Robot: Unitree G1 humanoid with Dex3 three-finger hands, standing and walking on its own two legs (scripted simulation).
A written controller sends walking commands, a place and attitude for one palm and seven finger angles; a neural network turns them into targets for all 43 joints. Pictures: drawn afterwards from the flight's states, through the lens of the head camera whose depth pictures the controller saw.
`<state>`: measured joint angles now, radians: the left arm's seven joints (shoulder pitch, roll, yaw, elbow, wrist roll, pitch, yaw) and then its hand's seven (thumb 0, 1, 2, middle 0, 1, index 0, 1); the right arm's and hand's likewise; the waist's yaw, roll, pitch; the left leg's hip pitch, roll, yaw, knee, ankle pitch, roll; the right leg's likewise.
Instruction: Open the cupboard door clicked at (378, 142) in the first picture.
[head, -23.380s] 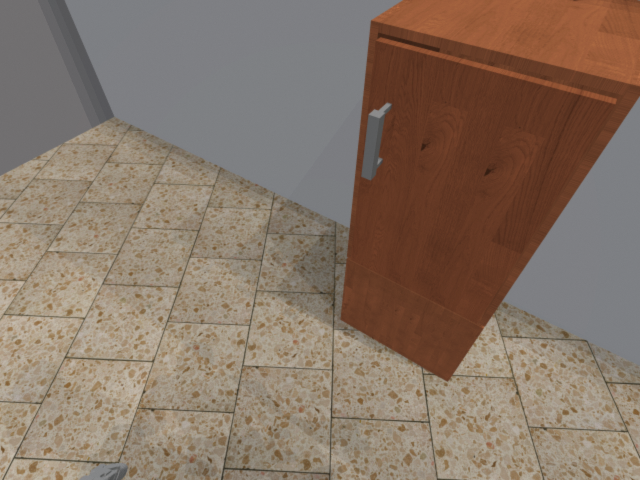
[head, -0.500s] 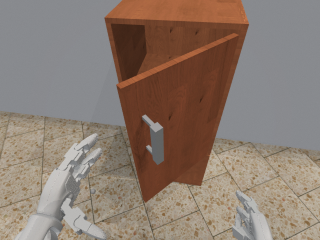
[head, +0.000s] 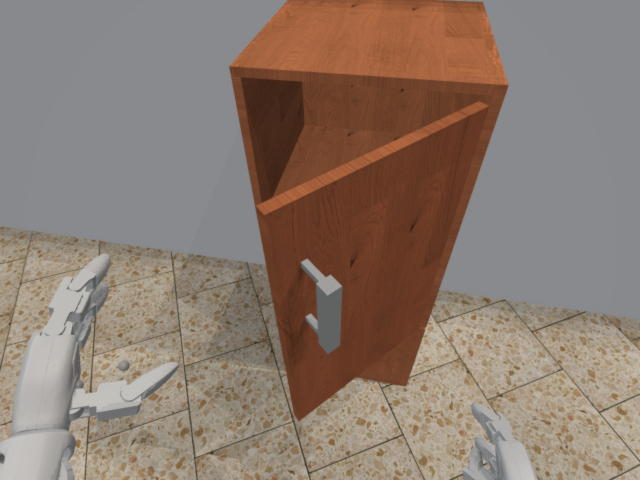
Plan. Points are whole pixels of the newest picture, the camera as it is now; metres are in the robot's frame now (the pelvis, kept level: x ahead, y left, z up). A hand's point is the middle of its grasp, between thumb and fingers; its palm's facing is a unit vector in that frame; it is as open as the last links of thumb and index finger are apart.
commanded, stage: draw the hand back to the body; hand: left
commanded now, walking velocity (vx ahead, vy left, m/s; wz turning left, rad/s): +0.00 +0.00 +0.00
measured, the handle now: (319, 306) +0.33 +0.05 +0.05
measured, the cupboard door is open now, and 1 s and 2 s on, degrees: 48 48 48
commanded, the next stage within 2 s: step back with the hand held close in 0.66 s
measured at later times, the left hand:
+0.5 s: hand (86, 340) +0.19 +0.25 +0.15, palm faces +0.43 -0.80 -0.42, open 7.6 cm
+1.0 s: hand (92, 339) +0.19 +0.24 +0.16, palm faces +0.36 -0.79 -0.50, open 7.4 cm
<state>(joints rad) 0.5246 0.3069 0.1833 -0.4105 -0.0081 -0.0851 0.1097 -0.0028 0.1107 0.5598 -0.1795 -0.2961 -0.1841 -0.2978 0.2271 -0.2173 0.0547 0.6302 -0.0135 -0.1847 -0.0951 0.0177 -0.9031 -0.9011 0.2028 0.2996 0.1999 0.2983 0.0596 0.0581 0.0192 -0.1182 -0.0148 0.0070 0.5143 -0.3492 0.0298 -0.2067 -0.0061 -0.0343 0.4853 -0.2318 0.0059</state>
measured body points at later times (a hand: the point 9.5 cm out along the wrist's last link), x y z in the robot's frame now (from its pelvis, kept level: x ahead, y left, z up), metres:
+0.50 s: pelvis +0.00 -0.01 +0.01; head -0.01 -0.03 +0.46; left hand +0.17 +0.29 +0.18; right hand +0.19 -0.23 -0.08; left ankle -0.04 +0.10 -0.74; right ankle +0.02 -0.13 -0.74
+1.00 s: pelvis -0.02 -0.01 +0.01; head -0.01 -0.03 +0.46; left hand +0.17 +0.28 +0.19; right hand +0.16 -0.26 -0.08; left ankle -0.04 +0.10 -0.74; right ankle +0.02 -0.13 -0.74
